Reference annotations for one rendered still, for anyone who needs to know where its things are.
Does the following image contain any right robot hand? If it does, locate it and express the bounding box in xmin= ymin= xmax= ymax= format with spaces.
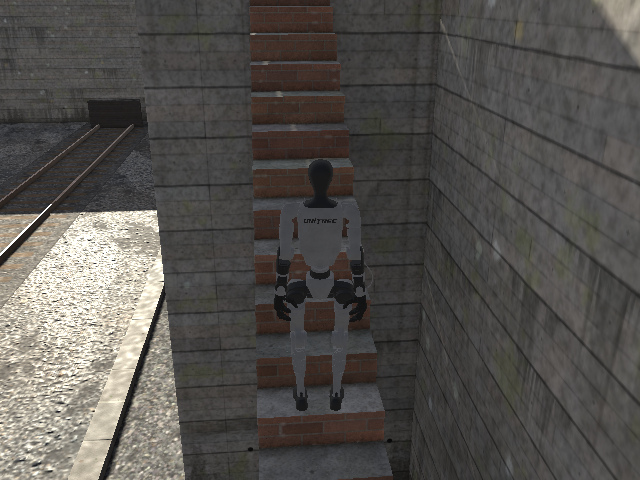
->
xmin=343 ymin=293 xmax=367 ymax=322

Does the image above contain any left robot shin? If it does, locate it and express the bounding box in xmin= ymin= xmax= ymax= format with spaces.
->
xmin=290 ymin=331 xmax=306 ymax=397

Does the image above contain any left robot hand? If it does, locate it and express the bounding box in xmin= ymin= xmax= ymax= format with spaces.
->
xmin=274 ymin=294 xmax=298 ymax=321

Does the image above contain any right robot foot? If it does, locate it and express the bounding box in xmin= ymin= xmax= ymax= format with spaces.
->
xmin=329 ymin=386 xmax=344 ymax=411

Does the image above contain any left robot forearm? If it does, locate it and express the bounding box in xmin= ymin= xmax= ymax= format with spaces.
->
xmin=274 ymin=246 xmax=291 ymax=296

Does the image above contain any robot right upper arm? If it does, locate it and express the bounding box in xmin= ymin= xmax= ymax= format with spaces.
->
xmin=341 ymin=203 xmax=361 ymax=260

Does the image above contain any robot left upper arm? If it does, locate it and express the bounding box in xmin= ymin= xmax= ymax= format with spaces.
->
xmin=279 ymin=202 xmax=300 ymax=260

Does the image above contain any right robot forearm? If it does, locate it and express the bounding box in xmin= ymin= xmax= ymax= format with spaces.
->
xmin=350 ymin=246 xmax=366 ymax=297

